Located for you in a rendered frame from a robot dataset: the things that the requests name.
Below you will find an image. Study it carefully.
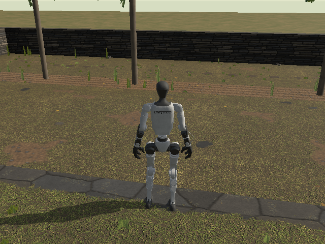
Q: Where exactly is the right robot hand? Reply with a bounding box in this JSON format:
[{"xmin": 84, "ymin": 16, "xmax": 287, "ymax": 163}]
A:
[{"xmin": 181, "ymin": 146, "xmax": 192, "ymax": 159}]

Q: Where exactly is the robot left upper arm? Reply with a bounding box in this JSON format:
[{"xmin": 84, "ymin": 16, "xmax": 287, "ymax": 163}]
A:
[{"xmin": 139, "ymin": 103, "xmax": 152, "ymax": 132}]

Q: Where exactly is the left robot hand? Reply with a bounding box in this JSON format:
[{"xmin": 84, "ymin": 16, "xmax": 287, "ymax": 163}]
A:
[{"xmin": 133, "ymin": 146, "xmax": 145, "ymax": 159}]

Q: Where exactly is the robot left foot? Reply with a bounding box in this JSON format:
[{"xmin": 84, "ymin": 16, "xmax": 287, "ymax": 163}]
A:
[{"xmin": 145, "ymin": 195, "xmax": 153, "ymax": 209}]

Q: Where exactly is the left robot shin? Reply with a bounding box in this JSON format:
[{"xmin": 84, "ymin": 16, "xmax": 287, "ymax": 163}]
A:
[{"xmin": 146, "ymin": 167, "xmax": 154, "ymax": 202}]

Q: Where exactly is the left robot forearm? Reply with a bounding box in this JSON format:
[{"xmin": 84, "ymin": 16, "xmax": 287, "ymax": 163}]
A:
[{"xmin": 134, "ymin": 124, "xmax": 144, "ymax": 147}]

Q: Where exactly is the robot right upper arm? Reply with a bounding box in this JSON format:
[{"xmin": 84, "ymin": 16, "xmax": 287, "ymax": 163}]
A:
[{"xmin": 173, "ymin": 103, "xmax": 186, "ymax": 131}]

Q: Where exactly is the right robot forearm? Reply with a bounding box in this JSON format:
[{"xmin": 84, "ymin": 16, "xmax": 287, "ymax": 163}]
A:
[{"xmin": 181, "ymin": 124, "xmax": 191, "ymax": 147}]

